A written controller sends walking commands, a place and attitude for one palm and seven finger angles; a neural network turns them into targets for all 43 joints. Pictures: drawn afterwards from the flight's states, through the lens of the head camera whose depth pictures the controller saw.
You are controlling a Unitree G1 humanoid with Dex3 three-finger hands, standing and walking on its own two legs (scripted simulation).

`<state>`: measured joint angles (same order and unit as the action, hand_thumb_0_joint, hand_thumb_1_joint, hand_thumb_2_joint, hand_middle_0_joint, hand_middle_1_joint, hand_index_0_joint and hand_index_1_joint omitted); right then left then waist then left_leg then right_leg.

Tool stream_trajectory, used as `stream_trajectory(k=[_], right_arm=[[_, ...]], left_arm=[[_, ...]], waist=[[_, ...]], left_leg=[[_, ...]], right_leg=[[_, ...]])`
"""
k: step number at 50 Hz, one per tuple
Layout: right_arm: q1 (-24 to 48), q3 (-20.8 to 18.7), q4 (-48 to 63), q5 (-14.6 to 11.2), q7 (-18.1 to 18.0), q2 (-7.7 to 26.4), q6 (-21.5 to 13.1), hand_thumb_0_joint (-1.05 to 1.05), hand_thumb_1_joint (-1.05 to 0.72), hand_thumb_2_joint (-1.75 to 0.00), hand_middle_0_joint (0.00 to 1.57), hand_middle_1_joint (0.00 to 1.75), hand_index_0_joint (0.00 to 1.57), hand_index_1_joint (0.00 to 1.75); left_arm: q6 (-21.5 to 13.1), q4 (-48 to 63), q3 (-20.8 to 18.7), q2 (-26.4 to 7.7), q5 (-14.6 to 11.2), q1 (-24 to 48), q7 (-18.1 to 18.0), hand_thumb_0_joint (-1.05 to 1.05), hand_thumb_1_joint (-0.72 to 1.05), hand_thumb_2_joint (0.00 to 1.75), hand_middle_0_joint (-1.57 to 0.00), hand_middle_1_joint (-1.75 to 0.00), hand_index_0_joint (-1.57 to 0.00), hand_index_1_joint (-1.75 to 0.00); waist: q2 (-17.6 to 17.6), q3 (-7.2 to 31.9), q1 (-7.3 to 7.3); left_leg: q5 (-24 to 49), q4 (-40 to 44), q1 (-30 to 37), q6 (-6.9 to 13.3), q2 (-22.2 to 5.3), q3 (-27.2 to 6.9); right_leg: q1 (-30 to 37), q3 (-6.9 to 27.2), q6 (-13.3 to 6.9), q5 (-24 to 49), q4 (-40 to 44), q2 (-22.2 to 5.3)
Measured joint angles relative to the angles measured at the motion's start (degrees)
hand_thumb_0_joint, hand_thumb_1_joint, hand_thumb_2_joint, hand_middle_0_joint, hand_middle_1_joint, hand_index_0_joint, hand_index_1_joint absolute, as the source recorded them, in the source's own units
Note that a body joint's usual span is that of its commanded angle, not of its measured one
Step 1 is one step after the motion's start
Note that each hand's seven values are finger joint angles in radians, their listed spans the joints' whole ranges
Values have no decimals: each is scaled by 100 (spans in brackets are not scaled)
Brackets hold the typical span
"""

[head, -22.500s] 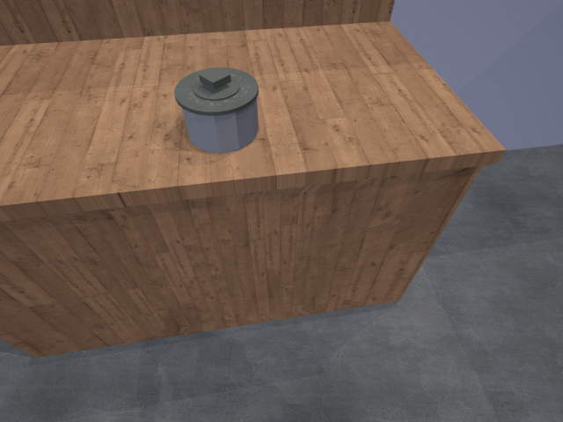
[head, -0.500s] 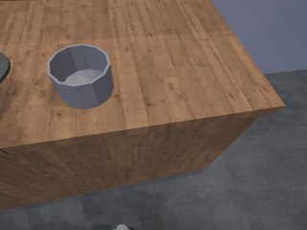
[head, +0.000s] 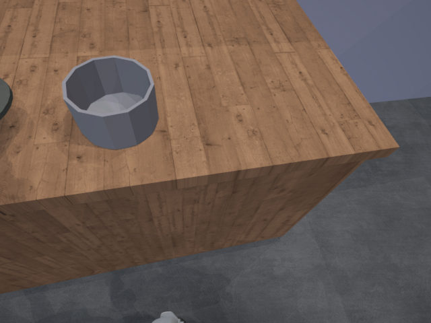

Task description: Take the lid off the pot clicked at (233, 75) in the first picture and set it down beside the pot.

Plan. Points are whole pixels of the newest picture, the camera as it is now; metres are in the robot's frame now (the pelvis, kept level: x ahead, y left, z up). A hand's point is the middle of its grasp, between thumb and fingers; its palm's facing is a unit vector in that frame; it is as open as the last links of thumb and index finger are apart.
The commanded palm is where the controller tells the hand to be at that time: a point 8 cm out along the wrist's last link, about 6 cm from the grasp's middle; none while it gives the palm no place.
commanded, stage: lower the lid onto the table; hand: left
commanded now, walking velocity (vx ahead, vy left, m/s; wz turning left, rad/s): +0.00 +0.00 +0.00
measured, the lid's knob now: out of the picture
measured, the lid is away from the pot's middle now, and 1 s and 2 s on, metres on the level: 0.24 0.24 0.25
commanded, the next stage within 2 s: open the fingers wide in 0.76 s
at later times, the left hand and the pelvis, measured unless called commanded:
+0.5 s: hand out of the picture +0.45 +0.39 +0.12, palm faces -0.44 -0.26 -0.86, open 6.5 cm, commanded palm +0.52 +0.39 +0.19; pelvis -0.01 +0.01 -0.01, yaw +0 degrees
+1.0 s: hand out of the picture +0.46 +0.38 +0.10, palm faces -0.41 -0.15 -0.90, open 6.3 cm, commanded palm +0.48 +0.37 +0.16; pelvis -0.01 +0.02 -0.01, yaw -1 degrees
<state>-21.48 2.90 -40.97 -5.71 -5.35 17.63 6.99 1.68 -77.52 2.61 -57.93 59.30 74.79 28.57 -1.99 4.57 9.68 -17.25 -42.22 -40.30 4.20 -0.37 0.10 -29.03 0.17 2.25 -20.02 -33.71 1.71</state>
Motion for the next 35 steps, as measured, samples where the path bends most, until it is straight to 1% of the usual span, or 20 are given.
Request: stream_trajectory(k=[3, 8, 15, 21, 25, 30, 32, 35], right_arm=[[21, 14, 11, 5, 1, 13, 26, 1, -90, -89, 20, 30, 20, 30], [53, 37, 13, 4, -40, -1, 24, 1, -90, -89, 20, 30, 20, 30], [52, 82, 0, -5, -111, -34, -38, 1, -90, -89, 20, 30, 20, 30], [12, 76, -26, 2, -159, -6, -73, 1, -90, -89, 20, 30, 20, 30], [-28, 50, -51, 12, -156, 10, -73, 1, -90, -89, 20, 30, 20, 30], [-31, 46, -68, 20, -164, -3, -84, 1, -90, -89, 20, 30, 20, 30], [-24, 55, -74, 26, -172, -14, -93, 1, -90, -89, 20, 30, 20, 30], [-22, 62, -55, 29, -184, -38, -98, 1, -90, -89, 20, 30, 20, 30]], left_arm=[[15, -31, 71, 40, -3, -47, 3, 4, 27, 70, -57, -101, -82, -108], [-40, -6, 40, 92, -8, -166, -6, 4, 27, 70, -57, -101, -82, -108], [-158, -56, 48, 56, -41, -228, -54, 4, 26, 70, -57, -101, -82, -108], [-237, 2, 38, 32, -50, -281, -79, 4, 27, 70, -57, -101, -82, -108], [-237, -23, 142, 110, -64, -243, -107, 4, 27, 70, -57, -101, -82, -108], [-271, -18, 170, 204, -72, -272, -124, 4, 27, 70, -57, -101, -82, -108], [-315, 19, 125, 231, -63, -310, -123, 4, 27, 70, -57, -101, -82, -108], [-374, -5, 49, 209, -19, -300, -162, 3, 27, 70, -57, -102, -83, -109]], waist=[[-17, -31, -20], [-29, -79, -49], [19, -43, 4], [6, -28, 13], [-25, -10, -9], [-35, -10, -11], [-31, -8, -6], [-24, 21, 39]], left_leg=[[-5, -46, -28, 8, 0, -3], [14, -97, -95, 22, 5, -10], [-7, -202, -221, 28, -12, -28], [-46, -301, -324, 50, -23, -24], [-56, -339, -398, 71, -7, -24], [-67, -378, -476, 102, 7, 0], [-74, -396, -507, 111, 6, 13], [-102, -449, -569, 123, -1, 24]], right_leg=[[-30, -4, -4, -13, -56, 1], [-101, -13, 14, -9, -124, -2], [-215, -28, 12, -25, -214, 19], [-300, -23, 5, -41, -270, 32], [-366, -27, -23, -53, -301, 20], [-451, -8, -21, -69, -351, 4], [-487, 5, -23, -73, -371, 3], [-548, 18, 4, -90, -413, 8]])
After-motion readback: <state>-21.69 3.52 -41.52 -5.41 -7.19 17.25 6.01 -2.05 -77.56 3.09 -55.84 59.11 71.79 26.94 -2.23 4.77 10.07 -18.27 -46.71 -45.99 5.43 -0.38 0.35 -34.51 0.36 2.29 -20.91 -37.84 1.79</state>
